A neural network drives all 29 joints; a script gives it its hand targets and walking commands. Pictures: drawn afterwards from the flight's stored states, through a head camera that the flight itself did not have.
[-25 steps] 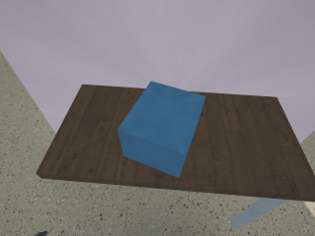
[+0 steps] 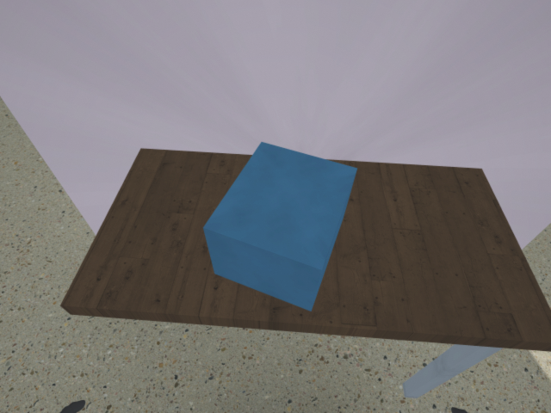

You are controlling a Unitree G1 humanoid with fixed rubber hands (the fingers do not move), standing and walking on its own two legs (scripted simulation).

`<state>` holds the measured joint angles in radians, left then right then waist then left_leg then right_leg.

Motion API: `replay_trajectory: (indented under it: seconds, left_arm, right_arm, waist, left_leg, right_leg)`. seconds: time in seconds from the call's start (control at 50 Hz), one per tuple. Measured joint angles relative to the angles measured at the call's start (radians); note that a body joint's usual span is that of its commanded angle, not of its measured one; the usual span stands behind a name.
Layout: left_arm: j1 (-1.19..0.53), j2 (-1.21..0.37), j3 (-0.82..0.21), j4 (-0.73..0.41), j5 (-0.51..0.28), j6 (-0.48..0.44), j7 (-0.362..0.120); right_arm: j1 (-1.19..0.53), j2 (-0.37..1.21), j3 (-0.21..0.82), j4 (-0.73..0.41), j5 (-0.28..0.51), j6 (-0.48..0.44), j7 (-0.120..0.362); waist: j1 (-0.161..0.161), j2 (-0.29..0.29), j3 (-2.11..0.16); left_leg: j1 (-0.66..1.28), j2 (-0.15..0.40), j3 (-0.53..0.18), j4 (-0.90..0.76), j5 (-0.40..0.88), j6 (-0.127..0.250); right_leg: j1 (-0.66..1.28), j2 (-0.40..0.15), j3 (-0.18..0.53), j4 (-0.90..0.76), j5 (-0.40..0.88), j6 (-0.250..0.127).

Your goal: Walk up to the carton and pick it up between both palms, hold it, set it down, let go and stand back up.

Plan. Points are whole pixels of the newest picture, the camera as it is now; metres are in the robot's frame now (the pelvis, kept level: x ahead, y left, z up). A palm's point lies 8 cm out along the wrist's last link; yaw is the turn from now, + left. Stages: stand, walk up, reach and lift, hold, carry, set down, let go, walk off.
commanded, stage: reach and lift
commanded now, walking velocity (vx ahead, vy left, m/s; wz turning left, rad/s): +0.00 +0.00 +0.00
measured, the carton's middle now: (284, 221) +0.47 +0.00 -0.04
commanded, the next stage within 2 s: none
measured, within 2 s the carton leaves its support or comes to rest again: neither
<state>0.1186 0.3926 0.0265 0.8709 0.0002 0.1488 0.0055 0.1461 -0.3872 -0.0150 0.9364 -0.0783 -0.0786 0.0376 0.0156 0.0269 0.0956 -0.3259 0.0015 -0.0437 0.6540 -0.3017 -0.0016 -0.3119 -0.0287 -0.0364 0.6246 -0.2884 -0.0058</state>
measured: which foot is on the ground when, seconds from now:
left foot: down 0.00-1.00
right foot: down 0.00-1.00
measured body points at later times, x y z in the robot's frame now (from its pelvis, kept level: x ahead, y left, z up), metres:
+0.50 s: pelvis +0.00 +0.00 +0.00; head +0.04 +0.01 +0.45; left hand +0.17 +0.29 -0.09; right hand +0.17 -0.26 -0.09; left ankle +0.03 +0.12 -0.72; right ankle +0.03 -0.13 -0.72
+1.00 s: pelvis +0.01 +0.01 +0.01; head +0.04 +0.02 +0.46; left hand +0.18 +0.29 -0.05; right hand +0.17 -0.21 -0.05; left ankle +0.03 +0.12 -0.72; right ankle +0.03 -0.13 -0.72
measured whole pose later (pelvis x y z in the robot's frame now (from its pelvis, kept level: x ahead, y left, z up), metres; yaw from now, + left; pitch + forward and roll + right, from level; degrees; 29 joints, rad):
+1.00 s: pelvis +0.01 +0.01 +0.01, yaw -1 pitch -4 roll -2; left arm 0.26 0.38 0.06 0.35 -0.05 0.15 -0.09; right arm 0.30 -0.07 -0.05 0.44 0.01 -0.16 -0.14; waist 0.01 0.00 0.13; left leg -0.20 0.02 -0.03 0.55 -0.28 0.00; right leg -0.16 -0.02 -0.02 0.46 -0.22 0.03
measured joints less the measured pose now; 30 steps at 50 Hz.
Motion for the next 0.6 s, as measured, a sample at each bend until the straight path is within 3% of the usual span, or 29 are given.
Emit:
replay_trajectory:
  seconds: [0.06, 0.14, 0.24, 0.44, 0.6]
  left_arm:
    - [-0.027, -0.010, -0.001, -0.098, 0.000, 0.174, 0.008]
    - [-0.037, -0.031, 0.000, -0.241, 0.000, 0.259, 0.007]
    - [-0.052, -0.036, 0.004, -0.331, 0.000, 0.267, -0.008]
    - [-0.019, -0.026, 0.033, -0.371, 0.000, 0.245, -0.032]
    - [0.074, -0.027, 0.033, -0.432, 0.000, 0.200, -0.036]
  right_arm:
    - [-0.038, 0.010, -0.029, 0.008, -0.036, -0.051, 0.024]
    - [-0.048, 0.021, -0.033, -0.008, -0.037, -0.059, 0.015]
    - [-0.049, 0.045, -0.033, -0.088, -0.013, -0.054, -0.022]
    - [-0.035, 0.129, -0.032, -0.204, 0.046, -0.049, -0.088]
    - [0.021, 0.189, -0.032, -0.282, 0.050, -0.050, -0.102]
  waist:
    - [-0.014, 0.000, 0.034]
    - [-0.018, 0.000, 0.042]
    - [-0.035, -0.001, 0.042]
    - [-0.035, -0.023, 0.042]
    - [-0.030, -0.029, 0.041]
  left_leg:
    - [0.000, 0.002, 0.000, 0.029, -0.013, 0.000]
    - [0.000, 0.008, 0.000, 0.036, -0.019, 0.000]
    - [0.001, 0.015, 0.000, 0.036, -0.021, 0.000]
    - [0.008, 0.016, 0.001, 0.033, -0.021, 0.000]
    - [0.058, 0.016, 0.002, 0.000, -0.014, 0.000]
  right_leg:
    - [-0.002, 0.001, 0.000, 0.033, -0.012, -0.005]
    - [-0.002, 0.006, 0.000, 0.039, -0.014, 0.010]
    - [-0.003, 0.014, 0.000, 0.038, -0.015, 0.010]
    - [0.009, 0.014, 0.000, 0.026, -0.010, 0.015]
    - [0.077, 0.014, 0.000, -0.047, 0.017, 0.026]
